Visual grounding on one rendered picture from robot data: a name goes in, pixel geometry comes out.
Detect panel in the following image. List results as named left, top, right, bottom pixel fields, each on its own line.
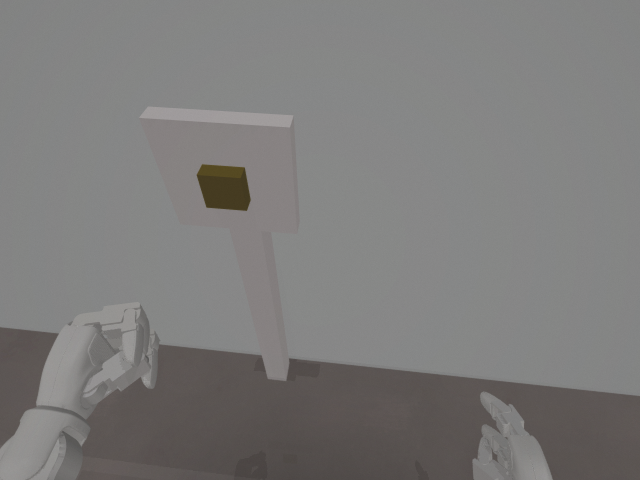
left=139, top=107, right=300, bottom=381

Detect robot left forearm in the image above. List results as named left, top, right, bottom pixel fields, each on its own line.
left=0, top=406, right=91, bottom=480

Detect button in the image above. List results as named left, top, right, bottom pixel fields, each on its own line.
left=197, top=164, right=251, bottom=211

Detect left robot hand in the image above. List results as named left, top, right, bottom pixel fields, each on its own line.
left=36, top=302, right=160, bottom=420

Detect right robot hand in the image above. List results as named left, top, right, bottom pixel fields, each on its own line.
left=472, top=392, right=553, bottom=480

